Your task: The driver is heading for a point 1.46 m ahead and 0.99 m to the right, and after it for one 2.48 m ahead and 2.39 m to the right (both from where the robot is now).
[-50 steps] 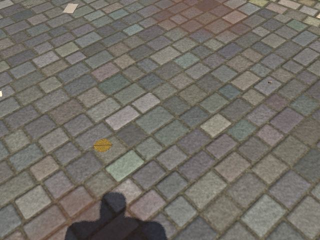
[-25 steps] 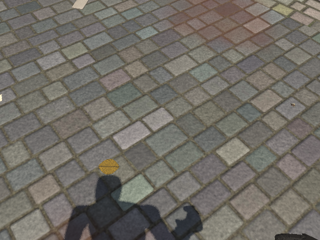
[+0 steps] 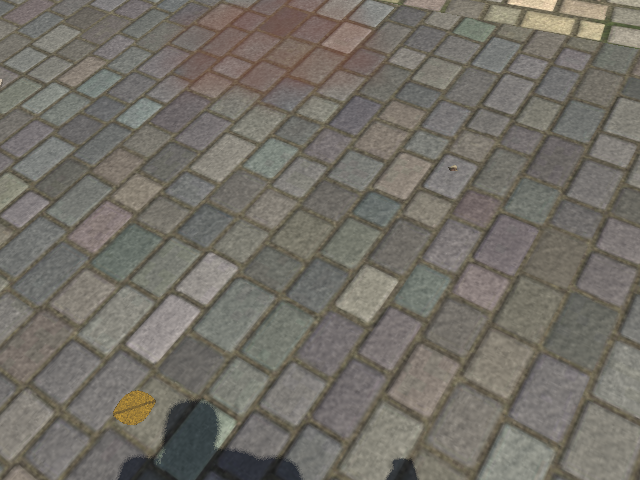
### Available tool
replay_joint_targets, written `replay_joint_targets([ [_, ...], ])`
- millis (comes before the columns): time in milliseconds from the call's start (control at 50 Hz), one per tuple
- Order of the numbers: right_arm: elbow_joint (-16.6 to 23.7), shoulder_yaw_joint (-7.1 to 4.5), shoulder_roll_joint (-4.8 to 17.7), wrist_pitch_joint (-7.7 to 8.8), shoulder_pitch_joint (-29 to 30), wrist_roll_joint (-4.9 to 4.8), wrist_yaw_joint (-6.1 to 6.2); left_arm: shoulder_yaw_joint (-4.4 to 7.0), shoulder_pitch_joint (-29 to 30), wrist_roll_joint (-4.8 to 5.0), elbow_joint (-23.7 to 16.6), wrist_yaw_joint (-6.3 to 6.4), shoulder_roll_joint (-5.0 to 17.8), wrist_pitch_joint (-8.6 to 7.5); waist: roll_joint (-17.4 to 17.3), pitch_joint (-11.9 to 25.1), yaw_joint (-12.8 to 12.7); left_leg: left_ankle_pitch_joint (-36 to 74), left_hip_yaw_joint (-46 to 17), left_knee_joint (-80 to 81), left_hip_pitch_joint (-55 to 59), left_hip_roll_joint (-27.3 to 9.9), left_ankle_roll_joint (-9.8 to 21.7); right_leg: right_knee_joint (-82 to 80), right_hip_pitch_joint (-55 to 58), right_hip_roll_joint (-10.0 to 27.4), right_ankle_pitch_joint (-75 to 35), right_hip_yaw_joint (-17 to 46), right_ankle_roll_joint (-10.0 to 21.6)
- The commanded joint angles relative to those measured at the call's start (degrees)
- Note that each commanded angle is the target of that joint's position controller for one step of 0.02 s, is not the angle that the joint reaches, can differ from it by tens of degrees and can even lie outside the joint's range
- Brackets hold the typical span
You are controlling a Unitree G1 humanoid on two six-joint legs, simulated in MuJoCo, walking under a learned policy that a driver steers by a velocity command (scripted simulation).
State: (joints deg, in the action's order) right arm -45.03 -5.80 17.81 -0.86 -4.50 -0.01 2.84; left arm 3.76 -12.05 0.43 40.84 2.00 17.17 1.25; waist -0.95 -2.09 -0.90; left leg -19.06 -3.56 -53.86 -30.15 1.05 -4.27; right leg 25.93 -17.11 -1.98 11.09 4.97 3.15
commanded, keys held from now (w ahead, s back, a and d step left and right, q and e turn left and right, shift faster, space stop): e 1.00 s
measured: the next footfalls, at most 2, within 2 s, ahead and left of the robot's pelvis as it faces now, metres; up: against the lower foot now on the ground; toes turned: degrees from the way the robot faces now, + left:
left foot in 0.20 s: +0.08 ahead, +0.15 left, +0.00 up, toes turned -13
right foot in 0.62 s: +0.00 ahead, -0.12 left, +0.00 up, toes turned -25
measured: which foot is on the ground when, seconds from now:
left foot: up 0.00-0.18, down 0.20-0.62, up 0.64-1.00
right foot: down 0.00-0.20, up 0.22-0.60, down 0.62-1.00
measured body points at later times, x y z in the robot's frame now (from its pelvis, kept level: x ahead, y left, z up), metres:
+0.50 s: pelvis +0.01 +0.03 +0.00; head +0.06 +0.03 +0.44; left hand +0.24 +0.27 -0.11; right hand +0.05 -0.28 -0.11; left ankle +0.04 +0.15 -0.75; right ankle -0.03 -0.11 -0.69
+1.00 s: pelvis +0.00 -0.01 +0.00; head +0.03 -0.05 +0.44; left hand +0.30 +0.13 -0.08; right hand -0.02 -0.34 -0.11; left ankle +0.11 +0.11 -0.71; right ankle -0.03 -0.10 -0.75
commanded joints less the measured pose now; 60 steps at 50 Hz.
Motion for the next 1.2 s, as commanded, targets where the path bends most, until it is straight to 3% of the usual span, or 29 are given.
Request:
replay_joint_targets([
  [20, 4.0, -0.28, 3.2, 1.22, 3.0, -0.27, -0.50, 3.11, 0.7, 0.09, -4.2, 0.57, 10.9, -0.13, 9.2, 7.2, -0.6, 0.3, -1.5, 7.6, -1.7, 0.1, -0.9, -5.6, 10.9, 12.8, -12.3, 15.9, 9.4],
  [140, 3.4, -0.46, 4.8, 2.58, 0.5, -0.84, -1.97, 3.32, 3.1, 0.49, -5.6, -0.25, 11.0, 0.85, 10.6, 7.5, -0.2, -1.0, -1.8, 19.6, 7.4, 1.7, 0.4, -2.9, 9.2, 11.7, -17.6, 22.9, 9.3],
  [180, 2.3, -0.72, 5.0, 3.12, -3.2, -0.79, -2.50, 3.12, 5.3, 1.25, -6.4, 0.00, 10.5, 1.33, 9.9, 7.8, 2.4, 7.9, -0.6, 31.7, 14.8, 1.4, 1.8, -0.2, 7.5, 9.1, -16.4, 22.8, 6.7],
  [200, 1.7, -1.30, 6.9, 3.13, -4.9, -0.36, -2.44, 2.74, 4.8, 1.20, -6.7, 0.22, 9.1, 1.44, 7.7, 8.6, 2.4, 13.8, -2.9, 35.0, 21.3, -2.8, 3.4, 2.6, 3.3, 6.7, -9.3, 21.1, 4.0],
  [220, 2.2, -1.94, 10.7, 2.67, -5.0, 0.64, -2.00, 1.85, 1.7, 0.36, -6.7, 0.02, 5.7, 1.38, -4.5, 9.9, 0.0, 22.2, -13.4, 35.8, 27.9, -14.8, 8.1, 14.5, -4.3, 0.3, 9.0, 13.0, 0.7],
  [240, 2.3, -2.20, 12.7, 2.27, -4.0, 2.41, -2.05, 2.59, 1.3, 0.83, -8.4, -0.13, 7.5, 0.81, -16.1, 6.9, -1.1, 31.5, -25.5, 36.7, 26.2, -23.5, 18.4, 24.7, -15.5, -6.2, 26.7, 4.5, -2.5],
  [260, 3.8, -1.37, 9.6, 2.44, -1.8, 2.13, -1.93, 3.89, 0.1, 0.07, -7.1, -0.22, 12.1, 0.42, -10.7, 6.3, -0.7, 30.5, -24.1, 36.6, 24.7, -25.1, 21.2, 35.9, -16.8, -1.7, 25.4, 5.0, -4.6],
  [280, 4.5, -0.54, 6.6, 2.40, 0.8, 1.63, -1.62, 4.71, -0.4, 0.56, -5.8, -0.40, 13.4, 0.65, -7.5, 5.4, -1.4, 28.3, -17.8, 35.8, 23.4, -21.2, 18.8, 40.0, -16.6, -0.9, 21.4, 4.6, -5.5],
  [320, 4.9, 0.06, 5.2, 2.10, 2.6, 0.16, -1.10, 4.31, -1.0, 0.48, -4.7, -0.24, 10.7, 1.82, -6.5, 3.4, -1.1, 24.9, -10.3, 35.2, 23.8, -16.4, 15.7, 43.3, -18.7, 0.0, 15.5, 3.3, -7.7],
  [380, 4.1, -0.03, 6.4, 1.21, -1.0, 0.64, -0.26, 3.01, 2.9, 1.23, -7.0, -0.89, 7.2, 1.87, -8.0, 3.2, 1.5, 27.8, -4.8, 35.8, 26.5, -14.9, 16.5, 37.8, -19.5, 1.3, 12.0, -1.0, -9.3],
  [460, 4.2, -0.92, 9.2, 0.43, -2.1, 0.54, -0.44, 1.95, 5.3, 0.75, -9.3, -1.69, 5.7, 1.67, -8.8, 5.5, 3.4, 30.2, -1.6, 35.3, 29.0, -17.2, 17.3, 26.4, -14.2, 4.1, 12.2, -3.8, -9.3],
  [560, 4.2, -1.56, 11.2, 0.32, -1.3, -0.89, -1.82, 2.43, 3.1, 0.81, -9.9, -2.75, 7.0, 2.37, -9.6, 5.3, 2.2, 29.3, 1.6, 32.8, 26.1, -18.8, 15.5, 12.9, -4.4, 3.4, 9.0, -8.0, -6.1],
  [600, 3.7, -1.35, 10.3, 0.52, -0.8, -2.05, -2.03, 3.07, -0.8, 0.67, -8.7, -2.93, 7.2, 2.57, -7.9, 5.7, -0.4, 24.7, 4.6, 26.9, 22.8, -17.4, 11.6, 1.3, 3.9, 1.6, 0.2, -9.4, -2.9],
  [620, 2.2, -0.74, 7.9, 0.78, -4.5, -1.48, -2.35, 4.05, -3.4, 0.58, -8.1, -2.33, 9.5, 2.49, -1.7, 6.9, -0.7, 17.1, 8.6, 19.1, 16.9, -14.6, 7.4, -3.5, 12.4, 2.8, -9.5, -5.1, -0.6],
  [640, 4.2, 0.74, 3.6, 0.93, -4.7, 1.92, -2.63, 5.71, -5.5, 0.42, -9.1, -1.24, 17.1, 2.16, 17.0, 8.2, 0.6, -11.8, 13.3, 0.2, -0.1, -7.1, 1.3, -3.3, 23.4, 18.5, -34.7, 16.4, 5.9],
  [660, 6.8, 0.50, 4.8, 1.11, 0.9, 1.48, -2.01, 4.98, -5.0, -1.59, -10.5, -2.00, 16.9, 0.61, 16.7, 10.5, -2.6, -21.9, 4.3, -11.5, -6.9, -1.4, -0.1, -4.4, 18.5, 25.6, -37.1, 26.3, 17.3],
  [680, 7.0, -0.21, 7.2, 0.88, 2.9, 0.21, -1.63, 4.34, -4.1, -1.80, -10.2, -2.52, 14.3, -0.70, 10.5, 9.5, -3.1, -18.8, 0.8, -16.1, -7.6, -2.8, 0.5, -5.7, 17.0, 22.6, -31.3, 21.9, 16.8],
  [700, 6.8, -0.46, 7.6, 0.75, 2.4, -0.40, -1.40, 3.88, -1.7, -1.10, -9.7, -2.32, 12.7, -1.42, 9.2, 7.2, -1.3, -13.6, 0.0, -15.5, -7.8, -3.8, 1.4, -5.8, 15.0, 19.1, -25.9, 17.4, 13.4],
  [720, 5.7, -0.69, 7.7, 0.61, 1.4, -0.01, -0.95, 3.50, 0.7, -0.25, -9.8, -1.95, 11.3, -1.44, 6.8, 6.3, -0.3, -9.5, -0.5, -13.3, -7.7, -4.5, 1.5, -5.8, 14.0, 16.5, -21.1, 15.1, 10.7],
  [780, 5.3, -0.84, 7.3, 0.53, -0.9, 0.22, -1.07, 2.64, 2.9, -0.15, -10.5, -0.93, 10.3, -0.96, 8.5, 7.0, 1.6, -2.5, -0.2, -11.5, -3.1, -2.6, 0.4, -6.5, 10.5, 13.6, -21.6, 13.1, 9.9],
  [880, 6.1, -0.10, 5.5, 0.69, 0.8, 0.10, -1.23, 2.98, 1.8, -0.01, -10.4, -0.23, 11.2, -0.51, 8.7, 6.6, 0.3, -0.6, -1.1, 1.8, -1.5, -1.0, -0.9, -6.1, 11.0, 12.3, -14.2, 15.8, 10.0],
  [1020, 7.1, -0.17, 6.0, 1.99, 0.8, -0.51, -2.44, 3.31, 3.3, 0.11, -11.0, -0.95, 11.9, 0.48, 10.2, 6.2, -0.4, -2.5, -2.0, 14.3, 6.3, 1.3, 0.2, -3.7, 7.6, 11.1, -11.8, 23.6, 9.7],
  [1080, 6.3, -0.30, 5.8, 2.73, -3.1, -0.45, -3.22, 2.87, 5.5, 0.72, -11.4, -0.88, 10.8, 0.98, 10.2, 7.9, 1.7, 3.8, -0.8, 25.8, 13.1, 1.0, 1.8, 0.0, 8.0, 9.4, -15.3, 24.2, 7.5],
  [1100, 5.9, -0.39, 5.9, 2.91, -4.5, -0.03, -3.30, 2.50, 5.3, 0.95, -11.2, -0.67, 9.8, 1.09, 9.1, 8.2, 2.5, 11.4, -0.7, 32.2, 18.1, -0.4, 3.0, 1.6, 5.9, 7.7, -12.1, 22.9, 5.3],
  [1120, 6.5, -0.78, 8.6, 2.86, -4.9, 0.98, -3.07, 1.69, 2.5, 0.26, -10.8, -0.60, 7.2, 0.96, 2.6, 9.4, 1.1, 17.3, -8.1, 34.6, 24.0, -8.7, 5.9, 7.5, 1.4, 4.1, -1.1, 18.6, 1.9],
  [1140, 6.9, -1.24, 12.6, 2.30, -2.2, 1.95, -2.84, 1.39, -0.5, 0.01, -11.0, -0.54, 6.0, 0.56, -11.6, 6.2, -2.5, 28.0, -19.9, 36.0, 25.0, -17.8, 14.0, 16.4, -8.3, -5.6, 18.6, 7.6, -1.9],
  [1160, 7.3, -0.67, 9.9, 2.50, -2.9, 2.29, -2.82, 2.66, 0.5, -0.78, -10.7, -0.20, 10.4, 0.11, -12.3, 5.9, 0.0, 28.1, -26.1, 36.9, 21.6, -23.6, 21.5, 29.1, -10.6, -4.3, 27.6, 5.9, -5.0],
  [1180, 7.6, -0.09, 8.5, 2.62, -1.9, 1.58, -2.60, 3.69, 0.3, -0.24, -9.8, -0.18, 12.7, 0.09, -8.6, 4.7, -0.1, 25.9, -23.0, 36.4, 20.9, -22.0, 21.4, 36.3, -11.6, -3.1, 24.9, 6.4, -6.0],
  [1200, 7.6, 0.24, 7.4, 2.55, -0.4, 0.86, -2.35, 3.77, 0.1, -0.02, -8.6, -0.11, 11.9, 0.42, -6.4, 3.9, -0.7, 23.0, -18.3, 35.6, 20.7, -18.4, 18.8, 38.7, -12.0, -2.7, 21.8, 6.4, -6.9],
])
